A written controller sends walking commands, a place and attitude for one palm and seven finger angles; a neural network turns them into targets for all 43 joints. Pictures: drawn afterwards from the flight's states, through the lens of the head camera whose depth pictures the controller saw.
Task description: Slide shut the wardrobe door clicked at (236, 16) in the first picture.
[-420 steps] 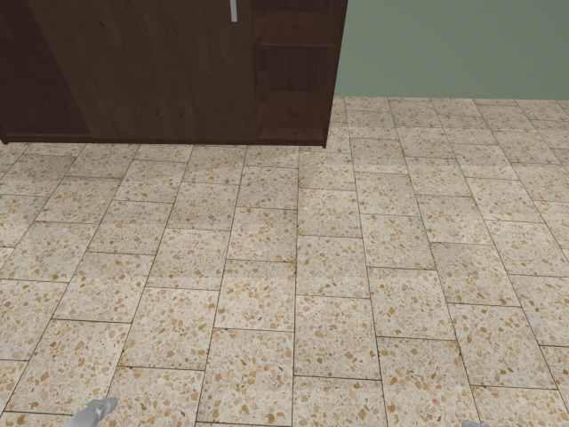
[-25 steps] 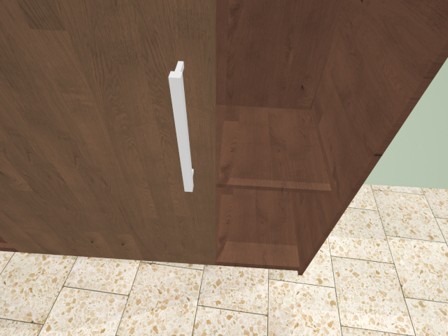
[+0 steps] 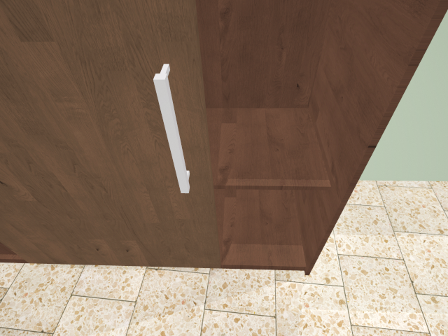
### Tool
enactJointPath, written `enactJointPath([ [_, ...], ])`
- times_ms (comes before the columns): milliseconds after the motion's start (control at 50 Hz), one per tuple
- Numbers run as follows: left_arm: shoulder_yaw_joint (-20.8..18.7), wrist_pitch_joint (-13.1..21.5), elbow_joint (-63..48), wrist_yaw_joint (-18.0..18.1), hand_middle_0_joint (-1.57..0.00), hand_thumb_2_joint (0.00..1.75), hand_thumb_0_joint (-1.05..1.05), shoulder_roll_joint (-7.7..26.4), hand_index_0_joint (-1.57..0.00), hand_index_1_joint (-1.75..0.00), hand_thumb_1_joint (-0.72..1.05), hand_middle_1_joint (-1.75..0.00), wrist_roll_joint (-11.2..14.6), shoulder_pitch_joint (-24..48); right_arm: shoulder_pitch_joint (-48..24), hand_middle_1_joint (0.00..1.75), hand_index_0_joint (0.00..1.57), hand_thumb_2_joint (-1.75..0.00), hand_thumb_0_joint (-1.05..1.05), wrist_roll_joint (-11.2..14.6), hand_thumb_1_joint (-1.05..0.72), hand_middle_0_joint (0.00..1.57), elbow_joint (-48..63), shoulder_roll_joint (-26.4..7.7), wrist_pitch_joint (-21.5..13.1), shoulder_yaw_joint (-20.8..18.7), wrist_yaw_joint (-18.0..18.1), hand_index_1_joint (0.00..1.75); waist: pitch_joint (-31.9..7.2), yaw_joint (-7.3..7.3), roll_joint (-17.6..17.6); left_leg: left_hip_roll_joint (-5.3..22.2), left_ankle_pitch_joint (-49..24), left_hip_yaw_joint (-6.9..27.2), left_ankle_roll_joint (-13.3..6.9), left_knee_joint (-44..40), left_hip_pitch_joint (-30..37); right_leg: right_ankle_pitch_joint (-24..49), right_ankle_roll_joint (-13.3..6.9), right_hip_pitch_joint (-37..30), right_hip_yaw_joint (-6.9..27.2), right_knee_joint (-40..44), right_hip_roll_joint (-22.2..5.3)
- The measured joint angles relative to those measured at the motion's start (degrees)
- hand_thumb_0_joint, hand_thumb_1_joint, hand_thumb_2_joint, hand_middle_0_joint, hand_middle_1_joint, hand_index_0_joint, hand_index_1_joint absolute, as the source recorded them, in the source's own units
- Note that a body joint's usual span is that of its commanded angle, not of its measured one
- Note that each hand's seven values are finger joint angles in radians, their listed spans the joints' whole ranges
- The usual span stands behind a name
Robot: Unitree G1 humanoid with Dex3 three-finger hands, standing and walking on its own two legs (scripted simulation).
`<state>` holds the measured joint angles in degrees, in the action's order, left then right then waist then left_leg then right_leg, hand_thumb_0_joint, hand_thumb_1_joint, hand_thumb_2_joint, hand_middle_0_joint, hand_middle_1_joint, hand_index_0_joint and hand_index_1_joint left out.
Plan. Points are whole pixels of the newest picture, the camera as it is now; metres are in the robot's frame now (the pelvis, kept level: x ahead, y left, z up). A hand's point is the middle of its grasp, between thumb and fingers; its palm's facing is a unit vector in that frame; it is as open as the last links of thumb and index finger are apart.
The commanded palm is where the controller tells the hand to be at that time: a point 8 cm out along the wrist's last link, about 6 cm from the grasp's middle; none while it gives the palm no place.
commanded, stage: look again from close up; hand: left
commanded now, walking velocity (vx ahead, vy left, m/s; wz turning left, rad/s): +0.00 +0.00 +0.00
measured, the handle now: (176, 138) +0.50 +0.14 +0.08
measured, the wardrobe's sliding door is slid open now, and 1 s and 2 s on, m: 0.38 0.38 0.38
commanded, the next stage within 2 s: raise the hand with hooked fingers in 0.76 s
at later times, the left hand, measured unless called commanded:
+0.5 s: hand out of the picture -0.02 +0.14 -0.17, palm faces +0.04 -0.98 -0.18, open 7.4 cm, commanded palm none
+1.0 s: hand out of the picture +0.11 +0.19 -0.08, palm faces +0.26 -0.94 -0.24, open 7.3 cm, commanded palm +0.10 +0.21 -0.06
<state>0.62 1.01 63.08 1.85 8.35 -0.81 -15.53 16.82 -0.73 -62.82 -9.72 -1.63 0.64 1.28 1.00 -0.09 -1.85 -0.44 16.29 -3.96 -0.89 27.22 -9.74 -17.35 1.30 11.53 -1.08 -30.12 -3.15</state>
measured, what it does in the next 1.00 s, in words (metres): stands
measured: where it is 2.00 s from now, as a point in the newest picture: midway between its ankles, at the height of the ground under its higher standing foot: outside the picture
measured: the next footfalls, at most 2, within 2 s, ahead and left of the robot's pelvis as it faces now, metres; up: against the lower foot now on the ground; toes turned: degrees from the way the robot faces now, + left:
none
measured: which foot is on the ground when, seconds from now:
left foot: down 0.00-1.00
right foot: down 0.00-1.00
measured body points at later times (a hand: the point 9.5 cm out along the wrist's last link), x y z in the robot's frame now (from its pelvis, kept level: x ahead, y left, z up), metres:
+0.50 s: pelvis +0.00 -0.02 +0.00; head +0.00 -0.03 +0.45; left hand -0.02 +0.19 -0.15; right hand +0.00 -0.24 -0.16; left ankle -0.02 +0.11 -0.74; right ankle -0.01 -0.13 -0.74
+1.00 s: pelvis -0.01 -0.02 +0.00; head +0.00 -0.04 +0.45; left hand +0.10 +0.24 -0.06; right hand +0.05 -0.26 -0.14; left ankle -0.02 +0.11 -0.74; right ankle -0.01 -0.13 -0.74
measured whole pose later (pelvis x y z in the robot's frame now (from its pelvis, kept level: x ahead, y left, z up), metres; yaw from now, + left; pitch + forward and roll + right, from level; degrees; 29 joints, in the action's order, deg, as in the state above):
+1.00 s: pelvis -0.01 -0.02 +0.00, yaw +2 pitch +0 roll +0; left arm -0.9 0.0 17.2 6.6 11.2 7.4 -27.1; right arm 20.1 2.6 -53.0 -12.6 -13.3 0.0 4.8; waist 0.8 -0.4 -2.4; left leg 1.1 16.4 -1.6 0.5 30.0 -13.2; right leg -17.3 -0.3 13.3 -3.6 -31.0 -1.8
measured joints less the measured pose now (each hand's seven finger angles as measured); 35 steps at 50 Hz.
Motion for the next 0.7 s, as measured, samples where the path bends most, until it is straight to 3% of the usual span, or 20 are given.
enactJointPath([
  [360, 0.3, 0.3, 1.1, -0.4, -0.2, 0.9, 0.01, -0.6, -0.2, -0.3, 0.91, -0.3, 0.0, -1.7, -1.2, 0.3, 0.2, -0.9, 0.01, 0.2, -0.91, 0.19, -1.8, 0.6, 0.3, 0.1, 0.0, 0.3, 0.6, -0.55, 1.3, 1.8, -1.8, 1.2, 1.8, -2.1, 0.1, 1.6, -1.8, -0.6, -1.3, 2.5, 1.8],
  [700, 0.1, 0.4, 1.0, -0.4, -0.2, 0.9, 0.01, -0.5, -0.2, -0.3, 0.91, -0.3, 0.1, -1.8, -0.6, 0.3, 0.2, -0.9, 0.01, 0.1, -0.91, 0.19, -2.6, 1.6, 0.4, 0.2, 0.2, 0.3, 0.6, -0.58, 1.7, 2.2, -2.1, 1.9, 2.2, -2.5, 0.0, 2.0, -2.1, -0.9, -2.0, 3.5, 2.3],
])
